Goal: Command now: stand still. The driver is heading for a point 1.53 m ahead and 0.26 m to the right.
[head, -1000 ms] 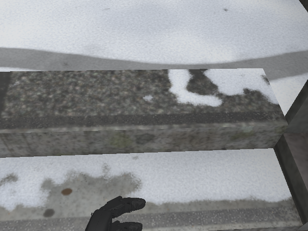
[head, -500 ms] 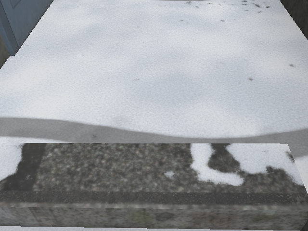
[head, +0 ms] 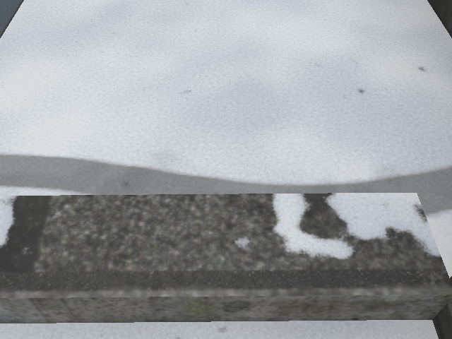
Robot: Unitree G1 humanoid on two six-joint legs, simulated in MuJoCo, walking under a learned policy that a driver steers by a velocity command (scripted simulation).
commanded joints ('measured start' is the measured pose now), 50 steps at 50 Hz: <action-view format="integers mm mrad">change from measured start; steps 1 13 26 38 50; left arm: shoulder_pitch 75 103 140 153 151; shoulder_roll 55 64 53 56 58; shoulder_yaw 8 15 12 6 7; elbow -7 13 17 1 -10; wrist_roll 0 -3 -4 -3 -5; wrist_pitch -3 1 -13 -2 -3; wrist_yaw -1 10 7 12 13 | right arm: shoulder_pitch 81 70 110 133 147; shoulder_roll -71 -84 -81 -80 -81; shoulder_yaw -13 -23 -17 -15 -16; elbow -7 -10 -13 -1 2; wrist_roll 0 -4 2 8 10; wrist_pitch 0 18 13 14 13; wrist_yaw -3 -8 -10 -12 -12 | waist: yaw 1 1 -7 -5 -3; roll -7 -1 -2 -3 1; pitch -1 53 47 52 61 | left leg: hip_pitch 12 -21 -32 -37 -48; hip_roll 54 37 41 37 39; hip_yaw -57 -46 -49 -43 -43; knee -63 -90 -73 -80 -82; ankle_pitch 277 66 101 105 93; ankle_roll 68 65 67 60 55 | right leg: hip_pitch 34 -22 -31 -8 -5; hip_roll -66 -58 -60 -63 -64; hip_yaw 75 64 72 76 81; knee -60 -91 -83 -83 -92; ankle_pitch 272 49 106 136 126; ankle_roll -24 -22 -23 -29 -32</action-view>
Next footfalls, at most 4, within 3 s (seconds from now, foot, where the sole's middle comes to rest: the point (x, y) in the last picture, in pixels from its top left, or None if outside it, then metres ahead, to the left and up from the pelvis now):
2.16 left None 0.33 0.33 -0.63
2.84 right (175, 247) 0.63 0.17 -0.48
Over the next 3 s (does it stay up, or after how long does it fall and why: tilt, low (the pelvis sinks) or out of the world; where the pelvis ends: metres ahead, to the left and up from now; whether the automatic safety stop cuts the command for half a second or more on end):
stays up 0.57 0.22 0.26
